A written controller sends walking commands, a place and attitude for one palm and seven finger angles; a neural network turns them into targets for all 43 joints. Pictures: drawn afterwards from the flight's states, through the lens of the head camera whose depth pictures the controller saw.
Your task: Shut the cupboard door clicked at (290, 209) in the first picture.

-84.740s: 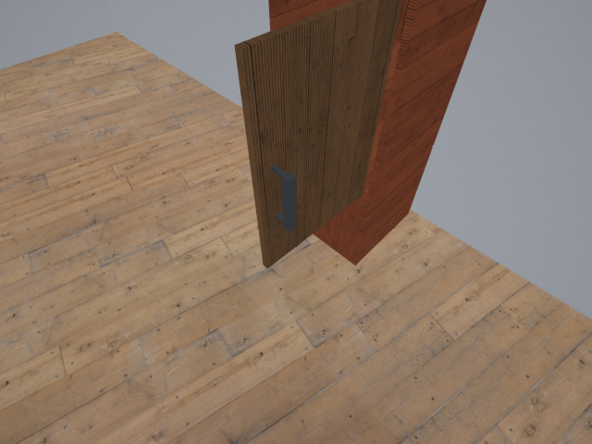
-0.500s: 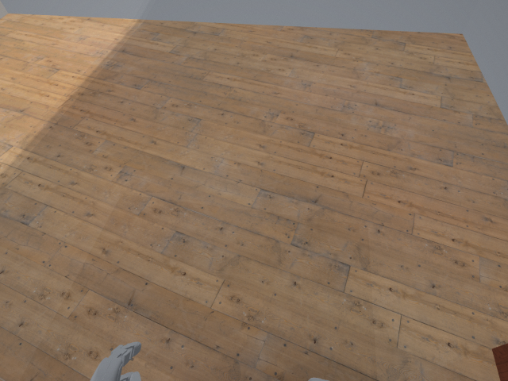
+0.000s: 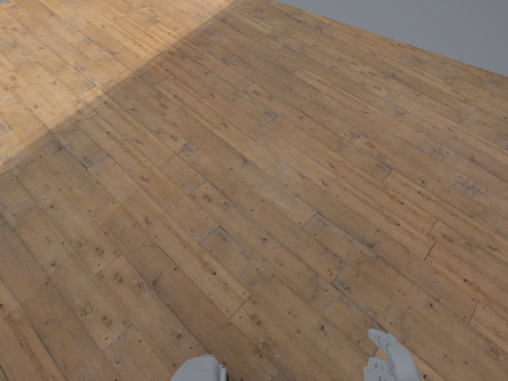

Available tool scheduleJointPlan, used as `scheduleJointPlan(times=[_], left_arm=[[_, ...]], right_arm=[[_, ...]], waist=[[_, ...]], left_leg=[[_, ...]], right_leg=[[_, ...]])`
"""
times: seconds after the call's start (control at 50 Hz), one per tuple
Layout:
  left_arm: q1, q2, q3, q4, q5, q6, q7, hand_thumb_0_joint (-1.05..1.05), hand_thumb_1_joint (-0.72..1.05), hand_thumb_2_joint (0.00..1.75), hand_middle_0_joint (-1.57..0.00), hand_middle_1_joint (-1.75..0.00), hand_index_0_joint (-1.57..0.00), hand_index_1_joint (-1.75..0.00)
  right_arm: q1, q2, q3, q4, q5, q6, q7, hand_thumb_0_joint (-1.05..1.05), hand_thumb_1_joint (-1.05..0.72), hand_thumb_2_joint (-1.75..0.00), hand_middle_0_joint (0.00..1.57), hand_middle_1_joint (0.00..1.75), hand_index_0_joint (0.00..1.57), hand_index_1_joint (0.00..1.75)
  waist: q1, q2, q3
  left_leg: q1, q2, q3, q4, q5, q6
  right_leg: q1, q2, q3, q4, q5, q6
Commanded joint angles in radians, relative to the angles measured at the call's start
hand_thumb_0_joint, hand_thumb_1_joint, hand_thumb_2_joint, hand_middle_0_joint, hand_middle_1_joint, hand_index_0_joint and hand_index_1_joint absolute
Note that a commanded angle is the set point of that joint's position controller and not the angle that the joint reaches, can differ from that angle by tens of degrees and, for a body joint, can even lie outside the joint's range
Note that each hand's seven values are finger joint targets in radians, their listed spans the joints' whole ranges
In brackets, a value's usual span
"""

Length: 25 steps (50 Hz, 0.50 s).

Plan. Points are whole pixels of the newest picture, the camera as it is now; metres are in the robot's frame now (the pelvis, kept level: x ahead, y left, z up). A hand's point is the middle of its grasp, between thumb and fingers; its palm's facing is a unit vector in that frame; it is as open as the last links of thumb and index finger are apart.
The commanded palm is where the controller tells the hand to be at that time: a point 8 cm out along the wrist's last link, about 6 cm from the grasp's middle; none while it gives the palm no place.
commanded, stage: turn to face it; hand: left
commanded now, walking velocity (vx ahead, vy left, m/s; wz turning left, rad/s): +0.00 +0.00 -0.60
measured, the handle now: out of the picture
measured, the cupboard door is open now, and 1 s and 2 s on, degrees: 5 5 5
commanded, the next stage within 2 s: none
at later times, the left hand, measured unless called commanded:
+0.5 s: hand (172, 363) +0.14 +0.16 -0.14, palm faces -0.23 -0.94 -0.27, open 7.3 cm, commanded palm none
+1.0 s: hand (206, 284) +0.28 +0.13 -0.14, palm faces -0.55 -0.80 -0.23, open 7.4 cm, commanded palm none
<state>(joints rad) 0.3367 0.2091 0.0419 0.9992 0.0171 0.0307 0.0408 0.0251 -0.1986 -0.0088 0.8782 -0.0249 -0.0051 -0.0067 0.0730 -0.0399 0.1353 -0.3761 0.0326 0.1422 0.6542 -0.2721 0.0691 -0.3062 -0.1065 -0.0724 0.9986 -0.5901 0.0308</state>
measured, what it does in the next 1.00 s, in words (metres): steps on the spot, turning right: right foot, then left foot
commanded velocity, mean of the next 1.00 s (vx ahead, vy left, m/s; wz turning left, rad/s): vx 0.00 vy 0.00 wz -0.60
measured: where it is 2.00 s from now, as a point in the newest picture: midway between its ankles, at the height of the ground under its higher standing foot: outside the picture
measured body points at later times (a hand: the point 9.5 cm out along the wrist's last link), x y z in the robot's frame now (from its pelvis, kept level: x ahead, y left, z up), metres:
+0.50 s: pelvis +0.04 -0.02 +0.01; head +0.08 -0.05 +0.46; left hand +0.16 +0.20 -0.12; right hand +0.04 -0.31 -0.13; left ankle +0.05 +0.11 -0.65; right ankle +0.01 -0.13 -0.72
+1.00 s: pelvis +0.06 +0.02 +0.02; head +0.11 +0.00 +0.46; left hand +0.31 +0.17 -0.12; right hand -0.03 -0.22 -0.12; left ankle +0.12 +0.11 -0.72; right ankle -0.03 -0.10 -0.68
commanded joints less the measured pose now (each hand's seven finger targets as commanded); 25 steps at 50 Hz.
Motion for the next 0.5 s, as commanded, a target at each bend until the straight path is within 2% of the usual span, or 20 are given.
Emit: scheduleJointPlan(times=[0.0,0.06,0.1,0.12,0.16,0.2,0.24,0.26,0.28,0.3,0.32,0.34,0.36,0.38,0.4,0.42,0.44,0.48], left_arm=[[0.013,0.057,0.020,-0.055,0.000,0.001,-0.020,0.00,0.90,0.90,-0.20,-0.30,-0.20,-0.30],[0.023,0.047,0.033,-0.056,0.004,0.020,-0.036,0.00,0.90,0.90,-0.20,-0.30,-0.20,-0.30],[0.013,0.033,0.040,-0.068,0.010,0.023,-0.044,0.00,0.90,0.90,-0.20,-0.30,-0.20,-0.30],[0.000,0.031,0.043,-0.078,0.011,0.023,-0.048,0.00,0.90,0.90,-0.20,-0.30,-0.20,-0.30],[-0.015,0.032,0.050,-0.098,0.011,0.022,-0.052,0.00,0.90,0.90,-0.20,-0.30,-0.20,-0.30],[-0.022,0.034,0.055,-0.112,0.012,0.018,-0.056,0.00,0.90,0.90,-0.20,-0.30,-0.20,-0.30],[0.008,0.045,0.063,-0.115,0.012,0.009,-0.056,0.00,0.90,0.90,-0.20,-0.30,-0.20,-0.30],[0.041,0.068,0.070,-0.111,0.014,0.004,-0.054,0.00,0.90,0.90,-0.20,-0.30,-0.20,-0.30],[0.055,0.138,0.081,-0.113,0.023,-0.010,-0.047,0.00,0.90,0.90,-0.20,-0.30,-0.20,-0.30],[0.061,0.219,0.091,-0.117,0.025,-0.019,-0.039,0.00,0.90,0.90,-0.20,-0.30,-0.20,-0.30],[0.070,0.237,0.088,-0.121,0.014,-0.017,-0.032,0.00,0.90,0.90,-0.20,-0.30,-0.20,-0.30],[0.027,0.201,0.090,-0.131,0.016,-0.014,-0.020,0.00,0.90,0.90,-0.20,-0.30,-0.20,-0.30],[-0.027,0.190,0.092,-0.139,0.016,-0.015,-0.012,0.00,0.90,0.90,-0.20,-0.30,-0.20,-0.30],[-0.050,0.167,0.081,-0.145,0.010,-0.015,-0.013,0.00,0.90,0.90,-0.20,-0.30,-0.20,-0.30],[-0.063,0.156,0.076,-0.153,0.009,-0.017,-0.014,0.00,0.90,0.90,-0.20,-0.30,-0.20,-0.30],[-0.065,0.157,0.076,-0.158,0.009,-0.018,-0.015,0.00,0.90,0.90,-0.20,-0.30,-0.20,-0.30],[-0.071,0.162,0.078,-0.161,0.011,-0.018,-0.014,0.00,0.90,0.90,-0.20,-0.30,-0.20,-0.30],[-0.058,0.181,0.080,-0.158,0.012,-0.016,-0.018,0.00,0.90,0.90,-0.20,-0.30,-0.20,-0.30]], right_arm=[[0.112,-0.156,-0.029,-0.009,-0.001,-0.001,-0.032,0.00,-0.90,-0.90,0.20,0.30,0.20,0.30],[0.076,-0.174,-0.042,-0.013,-0.003,0.016,-0.029,0.00,-0.90,-0.90,0.20,0.30,0.20,0.30],[0.066,-0.177,-0.053,-0.011,-0.004,0.026,-0.026,0.00,-0.90,-0.90,0.20,0.30,0.20,0.30],[0.070,-0.179,-0.058,-0.011,-0.004,0.029,-0.025,0.00,-0.90,-0.90,0.20,0.30,0.20,0.30],[0.069,-0.178,-0.067,-0.008,-0.004,0.032,-0.022,0.00,-0.90,-0.90,0.20,0.30,0.20,0.30],[0.069,-0.180,-0.075,-0.007,-0.003,0.034,-0.021,0.00,-0.90,-0.90,0.20,0.30,0.20,0.30],[0.069,-0.174,-0.082,-0.010,0.001,0.035,-0.018,0.00,-0.90,-0.90,0.20,0.30,0.20,0.30],[0.064,-0.156,-0.084,-0.014,0.004,0.034,-0.016,0.00,-0.90,-0.90,0.20,0.30,0.20,0.30],[0.077,-0.110,-0.081,-0.031,0.011,0.035,-0.013,0.00,-0.90,-0.90,0.20,0.30,0.20,0.30],[0.045,-0.064,-0.067,-0.070,0.013,0.037,-0.009,0.00,-0.90,-0.90,0.20,0.30,0.20,0.30],[0.064,-0.088,-0.066,-0.074,0.011,0.049,-0.014,0.00,-0.90,-0.90,0.20,0.30,0.20,0.30],[0.041,-0.083,-0.072,-0.070,0.008,0.050,-0.012,0.00,-0.90,-0.90,0.20,0.30,0.20,0.30],[0.052,-0.090,-0.070,-0.067,0.007,0.045,-0.015,0.00,-0.90,-0.90,0.20,0.30,0.20,0.30],[0.047,-0.108,-0.070,-0.058,0.008,0.040,-0.015,0.00,-0.90,-0.90,0.20,0.30,0.20,0.30],[0.068,-0.107,-0.068,-0.052,0.009,0.037,-0.015,0.00,-0.90,-0.90,0.20,0.30,0.20,0.30],[0.079,-0.099,-0.065,-0.048,0.008,0.036,-0.013,0.00,-0.90,-0.90,0.20,0.30,0.20,0.30],[0.090,-0.093,-0.063,-0.042,0.010,0.036,-0.012,0.00,-0.90,-0.90,0.20,0.30,0.20,0.30],[0.083,-0.086,-0.058,-0.048,0.011,0.035,-0.014,0.00,-0.90,-0.90,0.20,0.30,0.20,0.30]], waist=[[-0.081,0.188,-0.173],[-0.062,0.148,-0.153],[-0.058,0.145,-0.132],[-0.063,0.164,-0.122],[-0.060,0.186,-0.115],[-0.055,0.193,-0.118],[-0.032,0.169,-0.140],[-0.012,0.105,-0.157],[-0.004,-0.125,-0.161],[0.020,-0.312,-0.130],[0.007,-0.210,-0.157],[-0.012,-0.173,-0.138],[-0.032,-0.220,-0.166],[-0.032,-0.171,-0.167],[-0.048,-0.133,-0.194],[-0.048,-0.096,-0.220],[-0.050,-0.066,-0.231],[-0.040,-0.055,-0.221]], left_leg=[[0.213,0.324,-0.199,-0.300,0.504,0.109],[0.139,0.329,-0.158,-0.338,0.243,0.100],[0.120,0.326,-0.140,-0.349,0.099,0.090],[0.114,0.327,-0.129,-0.347,0.060,0.084],[0.108,0.332,-0.114,-0.337,0.015,0.077],[0.117,0.333,-0.089,-0.295,0.022,0.063],[0.117,0.305,-0.033,-0.187,0.073,0.026],[0.096,0.265,0.009,-0.087,0.054,-0.009],[0.013,0.150,0.080,0.103,-0.104,-0.070],[-0.179,0.009,0.041,0.342,-0.378,-0.109],[-0.190,0.018,-0.088,0.471,-0.361,-0.105],[-0.242,0.038,-0.131,0.512,-0.291,-0.104],[-0.287,0.041,-0.151,0.533,-0.243,-0.112],[-0.276,0.046,-0.162,0.538,-0.189,-0.121],[-0.253,0.046,-0.163,0.514,-0.160,-0.127],[-0.220,0.036,-0.151,0.469,-0.151,-0.132],[-0.199,0.033,-0.141,0.423,-0.143,-0.136],[-0.169,0.017,-0.126,0.329,-0.147,-0.143]], right_leg=[[-0.108,0.006,0.081,0.045,0.074,0.003],[-0.071,0.025,0.033,-0.029,0.105,0.003],[-0.076,0.044,0.002,-0.076,0.146,0.007],[-0.078,0.049,-0.007,-0.099,0.159,0.007],[-0.067,0.058,-0.018,-0.148,0.185,0.005],[-0.045,0.069,-0.030,-0.218,0.223,0.002],[0.023,0.082,-0.037,-0.359,0.344,-0.005],[0.079,0.069,0.011,-0.458,0.434,-0.022],[0.113,-0.064,0.241,-0.607,0.569,-0.081],[0.162,-0.239,0.502,-0.696,0.804,-0.199],[0.151,-0.285,0.521,-0.717,0.728,-0.260],[0.167,-0.232,0.495,-0.711,0.695,-0.245],[0.221,-0.208,0.486,-0.673,0.714,-0.248],[0.224,-0.171,0.418,-0.645,0.765,-0.234],[0.238,-0.150,0.370,-0.625,0.798,-0.225],[0.243,-0.132,0.345,-0.609,0.816,-0.217],[0.257,-0.124,0.330,-0.604,0.813,-0.212],[0.249,-0.118,0.342,-0.604,0.821,-0.218]])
